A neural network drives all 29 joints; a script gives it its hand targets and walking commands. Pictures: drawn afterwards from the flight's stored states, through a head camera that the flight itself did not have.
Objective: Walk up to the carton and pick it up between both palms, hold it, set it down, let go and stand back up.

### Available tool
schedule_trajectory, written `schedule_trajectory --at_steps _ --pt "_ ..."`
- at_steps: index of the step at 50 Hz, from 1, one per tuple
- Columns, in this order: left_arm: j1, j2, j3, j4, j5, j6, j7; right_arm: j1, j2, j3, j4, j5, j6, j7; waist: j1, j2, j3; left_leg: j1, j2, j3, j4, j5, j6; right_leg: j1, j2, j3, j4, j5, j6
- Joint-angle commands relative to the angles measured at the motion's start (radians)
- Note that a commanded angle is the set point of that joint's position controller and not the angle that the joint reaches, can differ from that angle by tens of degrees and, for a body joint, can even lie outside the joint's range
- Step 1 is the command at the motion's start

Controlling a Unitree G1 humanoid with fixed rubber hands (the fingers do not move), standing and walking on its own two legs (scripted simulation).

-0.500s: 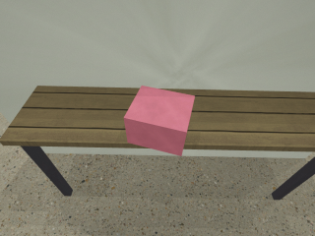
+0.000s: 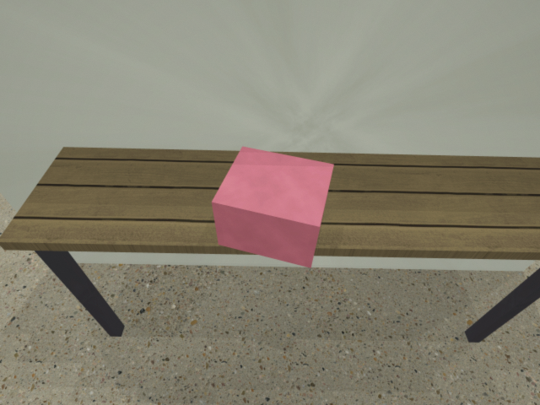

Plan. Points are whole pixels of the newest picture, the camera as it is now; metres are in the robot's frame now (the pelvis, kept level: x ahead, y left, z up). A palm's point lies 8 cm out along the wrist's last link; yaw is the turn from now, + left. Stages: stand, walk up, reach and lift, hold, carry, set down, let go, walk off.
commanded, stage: stand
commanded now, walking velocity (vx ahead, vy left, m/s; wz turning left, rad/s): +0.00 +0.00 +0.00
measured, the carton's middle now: (275, 205) +0.53 +0.00 -0.06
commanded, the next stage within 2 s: none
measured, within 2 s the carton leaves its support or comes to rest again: neither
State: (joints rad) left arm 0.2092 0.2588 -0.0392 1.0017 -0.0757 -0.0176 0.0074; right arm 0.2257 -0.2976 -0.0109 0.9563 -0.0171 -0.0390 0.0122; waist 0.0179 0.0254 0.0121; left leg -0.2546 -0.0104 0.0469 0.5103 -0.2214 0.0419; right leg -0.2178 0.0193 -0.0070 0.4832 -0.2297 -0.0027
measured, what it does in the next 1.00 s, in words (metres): stands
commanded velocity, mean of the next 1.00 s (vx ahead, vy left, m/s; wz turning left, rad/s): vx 0.00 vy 0.00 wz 0.00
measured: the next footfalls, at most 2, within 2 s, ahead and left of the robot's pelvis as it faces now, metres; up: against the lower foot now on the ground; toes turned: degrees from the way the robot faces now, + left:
none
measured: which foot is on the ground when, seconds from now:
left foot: down 0.00-1.00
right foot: down 0.00-1.00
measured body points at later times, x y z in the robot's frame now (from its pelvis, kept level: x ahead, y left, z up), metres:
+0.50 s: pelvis +0.00 +0.00 +0.00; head +0.00 +0.00 +0.45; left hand +0.06 +0.26 -0.14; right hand +0.08 -0.27 -0.13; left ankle +0.04 +0.09 -0.74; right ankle +0.02 -0.12 -0.74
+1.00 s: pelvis +0.00 +0.00 +0.00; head +0.01 +0.00 +0.45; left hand +0.06 +0.26 -0.14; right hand +0.09 -0.27 -0.13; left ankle +0.04 +0.09 -0.74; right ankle +0.02 -0.12 -0.74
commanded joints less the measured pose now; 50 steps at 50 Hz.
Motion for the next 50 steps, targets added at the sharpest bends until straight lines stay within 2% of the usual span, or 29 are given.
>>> schedule_trajectory --at_steps 1,50 --pt "-0.066 0.277 0.071 0.007 0.107 -0.033 -0.004 -0.062 -0.246 -0.043 -0.008 0.002 -0.023 -0.020 -0.011 -0.002 0.007 0.056 0.154 -0.190 -0.237 -0.043 -0.006 0.011 -0.120 0.126 -0.134 0.015 -0.049" --pt "-0.077 0.280 0.072 0.007 0.104 -0.032 -0.003 -0.094 -0.248 -0.041 0.010 0.003 -0.019 -0.017 -0.012 -0.024 -0.003 0.079 0.156 -0.188 -0.238 -0.063 -0.003 0.003 -0.120 0.131 -0.143 0.003 -0.048"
